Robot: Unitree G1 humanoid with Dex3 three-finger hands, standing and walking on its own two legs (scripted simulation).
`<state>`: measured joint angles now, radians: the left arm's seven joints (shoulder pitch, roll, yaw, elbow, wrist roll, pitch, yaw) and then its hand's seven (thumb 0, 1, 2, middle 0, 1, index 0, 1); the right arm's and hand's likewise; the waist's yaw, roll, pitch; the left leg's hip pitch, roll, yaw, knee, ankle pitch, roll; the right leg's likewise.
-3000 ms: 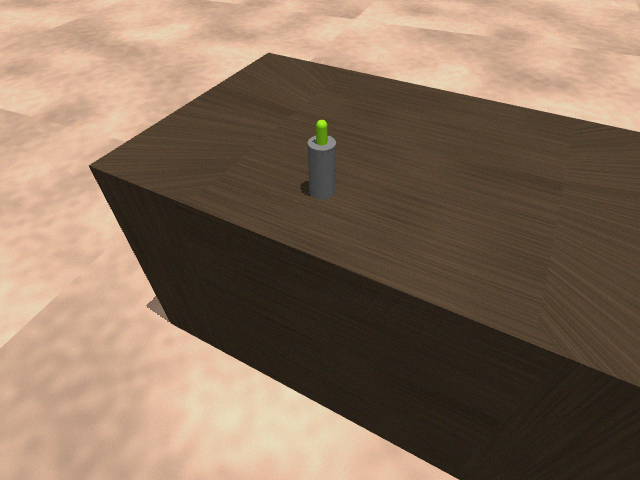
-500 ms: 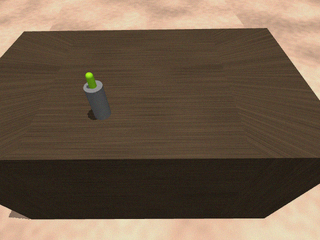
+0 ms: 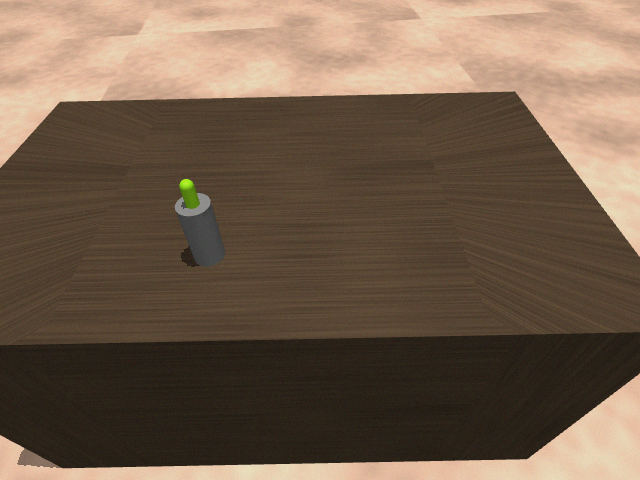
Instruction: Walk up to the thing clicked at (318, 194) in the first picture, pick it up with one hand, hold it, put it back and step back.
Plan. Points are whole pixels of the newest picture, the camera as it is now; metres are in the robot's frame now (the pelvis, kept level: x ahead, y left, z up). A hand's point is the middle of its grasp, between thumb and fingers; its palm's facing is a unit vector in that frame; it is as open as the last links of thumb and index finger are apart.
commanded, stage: walk up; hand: left
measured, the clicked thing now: (198, 221) +0.54 +0.22 +0.01
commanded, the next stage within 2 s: stand in 0.64 s
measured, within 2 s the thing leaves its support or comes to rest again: neither
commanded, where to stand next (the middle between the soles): +0.06 +0.00 m, yaw +1 degrees
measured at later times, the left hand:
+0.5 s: hand out of the picture +0.09 +0.26 -0.15, palm faces -0.02 -0.95 -0.33, open 7.4 cm
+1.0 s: hand out of the picture +0.08 +0.27 -0.15, palm faces -0.02 -0.94 -0.35, open 7.4 cm
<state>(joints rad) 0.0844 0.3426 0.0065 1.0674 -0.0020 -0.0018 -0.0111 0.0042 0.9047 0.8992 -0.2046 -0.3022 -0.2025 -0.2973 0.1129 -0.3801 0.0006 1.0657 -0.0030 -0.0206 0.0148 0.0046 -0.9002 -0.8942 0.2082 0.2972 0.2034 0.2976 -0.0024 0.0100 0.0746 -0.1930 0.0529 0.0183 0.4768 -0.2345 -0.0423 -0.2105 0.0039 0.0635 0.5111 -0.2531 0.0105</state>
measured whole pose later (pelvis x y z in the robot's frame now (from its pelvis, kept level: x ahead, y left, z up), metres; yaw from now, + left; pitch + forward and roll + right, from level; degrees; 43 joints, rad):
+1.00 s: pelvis +0.01 +0.02 +0.01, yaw +0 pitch -2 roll +0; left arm 0.10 0.36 0.00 1.14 0.01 -0.01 0.00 0.00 0.91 0.90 -0.20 -0.30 -0.20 -0.30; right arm 0.09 -0.36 -0.01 1.14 -0.01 -0.01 0.02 0.00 -0.90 -0.89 0.21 0.30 0.20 0.30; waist 0.00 0.00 0.06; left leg -0.12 0.03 0.02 0.34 -0.18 -0.02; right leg -0.12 -0.02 0.07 0.34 -0.18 0.04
